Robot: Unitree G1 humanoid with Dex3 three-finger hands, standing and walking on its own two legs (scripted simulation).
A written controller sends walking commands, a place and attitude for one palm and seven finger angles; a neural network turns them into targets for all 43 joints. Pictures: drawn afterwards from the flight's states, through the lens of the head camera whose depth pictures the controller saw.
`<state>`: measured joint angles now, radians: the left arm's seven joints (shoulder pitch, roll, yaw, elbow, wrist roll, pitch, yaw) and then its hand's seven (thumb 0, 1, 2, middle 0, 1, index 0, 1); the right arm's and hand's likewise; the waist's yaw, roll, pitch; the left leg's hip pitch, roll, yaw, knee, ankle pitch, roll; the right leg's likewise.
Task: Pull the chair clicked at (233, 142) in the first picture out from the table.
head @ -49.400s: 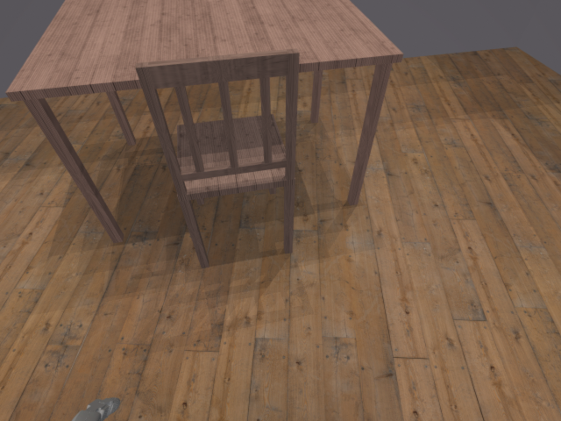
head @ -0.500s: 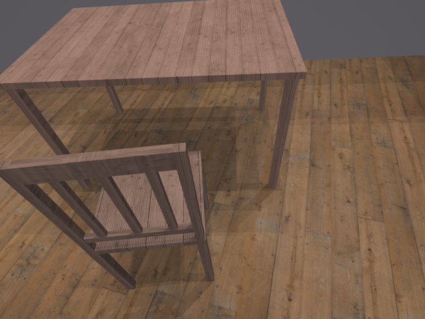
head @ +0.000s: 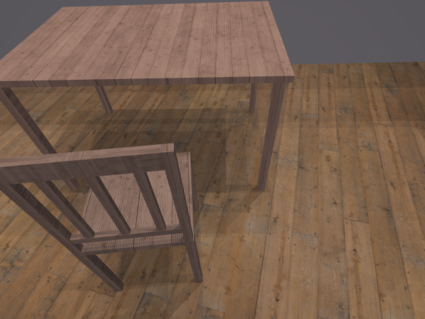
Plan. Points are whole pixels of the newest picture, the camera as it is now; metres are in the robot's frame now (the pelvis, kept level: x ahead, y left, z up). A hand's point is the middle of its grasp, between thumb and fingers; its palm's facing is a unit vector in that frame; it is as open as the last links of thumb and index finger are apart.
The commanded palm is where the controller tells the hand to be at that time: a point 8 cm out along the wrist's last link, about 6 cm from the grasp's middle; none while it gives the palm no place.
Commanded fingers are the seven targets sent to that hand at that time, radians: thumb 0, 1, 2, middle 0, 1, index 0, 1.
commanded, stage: look again from close up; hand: left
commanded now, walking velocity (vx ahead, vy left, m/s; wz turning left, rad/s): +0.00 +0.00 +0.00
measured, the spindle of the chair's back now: (110, 207) +0.40 +0.29 -0.10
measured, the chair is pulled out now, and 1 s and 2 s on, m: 0.32 0.32 0.32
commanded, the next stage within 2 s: raise the hand toward the chair's back in 1.84 s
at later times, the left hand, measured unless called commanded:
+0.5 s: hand out of the picture +0.03 +0.18 -0.19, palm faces +0.02 -0.98 -0.18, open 7.3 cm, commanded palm none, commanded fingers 0.00 0.90 0.90 -0.20 -0.30 -0.20 -0.30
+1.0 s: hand out of the picture +0.00 +0.20 -0.19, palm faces +0.00 -0.99 -0.16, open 7.3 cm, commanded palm none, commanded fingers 0.00 0.90 0.90 -0.20 -0.30 -0.20 -0.30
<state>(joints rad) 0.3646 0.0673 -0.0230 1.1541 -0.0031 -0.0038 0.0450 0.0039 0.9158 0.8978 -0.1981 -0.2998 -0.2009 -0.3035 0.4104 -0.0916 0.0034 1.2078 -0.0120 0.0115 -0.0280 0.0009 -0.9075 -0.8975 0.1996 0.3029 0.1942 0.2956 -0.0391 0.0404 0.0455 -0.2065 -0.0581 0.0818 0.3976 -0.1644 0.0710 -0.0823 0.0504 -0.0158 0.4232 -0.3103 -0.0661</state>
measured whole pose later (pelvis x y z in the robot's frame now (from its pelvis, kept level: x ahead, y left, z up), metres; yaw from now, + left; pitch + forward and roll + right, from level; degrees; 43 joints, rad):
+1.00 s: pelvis +0.02 +0.03 +0.00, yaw +0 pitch -1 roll +0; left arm 0.33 0.17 -0.03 1.08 0.01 0.00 0.04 0.00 0.91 0.90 -0.20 -0.30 -0.20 -0.30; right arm 0.25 -0.15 0.03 1.13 -0.01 -0.02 -0.02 0.00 -0.91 -0.90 0.20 0.30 0.20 0.30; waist 0.00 -0.04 0.05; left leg -0.21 -0.08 0.09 0.43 -0.21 0.11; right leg -0.06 0.02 0.00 0.41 -0.33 -0.02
